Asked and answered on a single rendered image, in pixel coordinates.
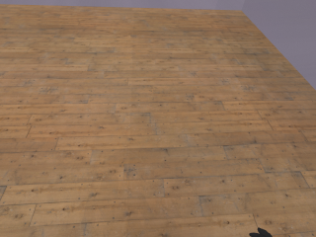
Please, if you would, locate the robot right hand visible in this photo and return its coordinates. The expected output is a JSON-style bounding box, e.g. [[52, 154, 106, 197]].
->
[[249, 227, 273, 237]]

